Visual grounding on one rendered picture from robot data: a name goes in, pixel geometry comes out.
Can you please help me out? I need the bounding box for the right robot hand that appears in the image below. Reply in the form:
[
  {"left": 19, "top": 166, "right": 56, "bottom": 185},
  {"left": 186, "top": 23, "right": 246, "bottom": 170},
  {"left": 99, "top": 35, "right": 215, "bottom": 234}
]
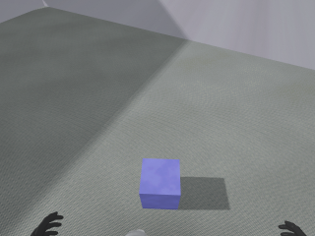
[{"left": 278, "top": 220, "right": 306, "bottom": 236}]

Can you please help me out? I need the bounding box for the carton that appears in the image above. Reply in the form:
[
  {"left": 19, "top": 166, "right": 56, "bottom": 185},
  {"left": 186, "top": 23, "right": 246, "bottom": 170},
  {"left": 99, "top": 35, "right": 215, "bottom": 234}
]
[{"left": 139, "top": 158, "right": 181, "bottom": 210}]

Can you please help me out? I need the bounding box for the left robot hand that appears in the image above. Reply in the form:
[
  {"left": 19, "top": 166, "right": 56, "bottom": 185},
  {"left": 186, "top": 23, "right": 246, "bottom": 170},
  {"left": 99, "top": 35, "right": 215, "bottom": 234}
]
[{"left": 31, "top": 211, "right": 64, "bottom": 236}]

